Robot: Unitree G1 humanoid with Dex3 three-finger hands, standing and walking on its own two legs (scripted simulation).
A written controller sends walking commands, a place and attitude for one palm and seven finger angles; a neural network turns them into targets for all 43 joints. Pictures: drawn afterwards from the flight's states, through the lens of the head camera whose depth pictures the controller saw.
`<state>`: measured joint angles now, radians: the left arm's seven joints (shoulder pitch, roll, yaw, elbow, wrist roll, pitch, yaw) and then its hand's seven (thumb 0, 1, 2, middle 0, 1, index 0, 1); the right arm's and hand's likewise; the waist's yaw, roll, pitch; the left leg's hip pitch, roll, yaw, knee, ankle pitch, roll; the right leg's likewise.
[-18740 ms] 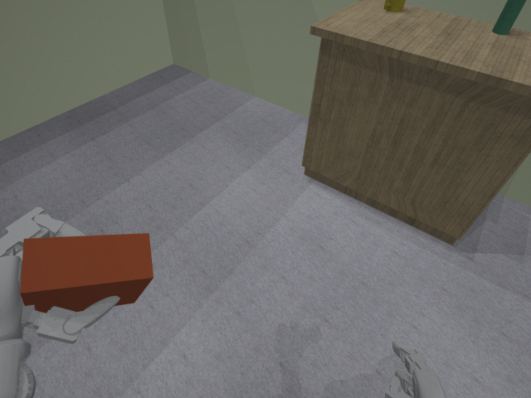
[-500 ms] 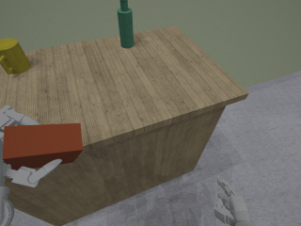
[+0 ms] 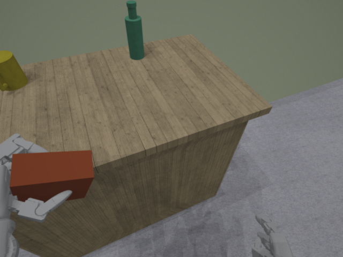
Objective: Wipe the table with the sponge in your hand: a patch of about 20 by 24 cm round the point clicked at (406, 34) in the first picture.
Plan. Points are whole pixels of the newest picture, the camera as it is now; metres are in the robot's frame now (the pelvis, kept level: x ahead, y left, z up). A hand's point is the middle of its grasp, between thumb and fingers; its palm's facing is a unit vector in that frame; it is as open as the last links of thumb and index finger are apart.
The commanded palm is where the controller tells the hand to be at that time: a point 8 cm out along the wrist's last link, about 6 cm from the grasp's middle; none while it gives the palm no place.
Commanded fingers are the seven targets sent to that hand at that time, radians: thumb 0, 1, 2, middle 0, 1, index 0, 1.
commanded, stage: look again from close up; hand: left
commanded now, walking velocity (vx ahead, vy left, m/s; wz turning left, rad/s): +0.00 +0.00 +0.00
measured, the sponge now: (65, 178) +0.23 +0.22 +0.12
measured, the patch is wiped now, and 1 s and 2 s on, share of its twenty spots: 0.00 0.00 0.00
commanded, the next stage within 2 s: come to a stop and stand still in 0.24 s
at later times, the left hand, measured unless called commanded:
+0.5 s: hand (31, 176) +0.22 +0.26 +0.15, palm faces +0.43 -0.84 -0.35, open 9.8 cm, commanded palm +0.16 +0.29 +0.17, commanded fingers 0.00 0.10 1.30 -1.20 -1.60 -1.20 -1.60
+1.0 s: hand (46, 176) +0.23 +0.25 +0.13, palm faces +0.31 -0.86 -0.41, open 9.8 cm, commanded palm +0.18 +0.28 +0.17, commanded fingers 0.00 0.10 1.30 -1.20 -1.60 -1.20 -1.60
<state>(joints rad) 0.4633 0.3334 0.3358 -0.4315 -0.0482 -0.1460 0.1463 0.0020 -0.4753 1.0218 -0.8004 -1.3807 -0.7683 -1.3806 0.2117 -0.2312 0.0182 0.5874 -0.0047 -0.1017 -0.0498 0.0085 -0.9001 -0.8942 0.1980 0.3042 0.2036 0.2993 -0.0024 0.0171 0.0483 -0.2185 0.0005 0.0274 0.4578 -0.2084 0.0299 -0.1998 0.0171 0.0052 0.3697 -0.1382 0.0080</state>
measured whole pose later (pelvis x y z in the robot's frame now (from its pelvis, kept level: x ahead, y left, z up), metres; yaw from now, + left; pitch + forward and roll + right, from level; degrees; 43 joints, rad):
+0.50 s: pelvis +0.01 +0.01 +0.00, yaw +1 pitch -2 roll -1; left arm 0.44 0.32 0.32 -0.45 -0.06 -0.11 0.14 0.00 -0.47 1.02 -0.80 -1.38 -0.77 -1.38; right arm 0.17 -0.20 0.04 0.57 -0.01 -0.08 -0.05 0.01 -0.90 -0.89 0.20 0.30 0.20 0.30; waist 0.03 0.01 0.06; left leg -0.19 -0.03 0.02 0.42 -0.20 0.04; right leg -0.18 -0.01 0.00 0.35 -0.14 0.02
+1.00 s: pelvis +0.01 +0.01 +0.00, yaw +0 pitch -1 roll -1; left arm 0.45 0.37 0.31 -0.37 -0.01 -0.21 0.08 0.00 -0.48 1.02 -0.81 -1.38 -0.77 -1.38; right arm 0.25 -0.19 0.03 0.57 0.01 -0.14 -0.03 0.01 -0.90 -0.89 0.20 0.30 0.20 0.30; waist 0.02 -0.02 0.04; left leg -0.21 -0.01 0.04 0.46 -0.23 0.04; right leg -0.22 0.00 0.02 0.41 -0.18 0.02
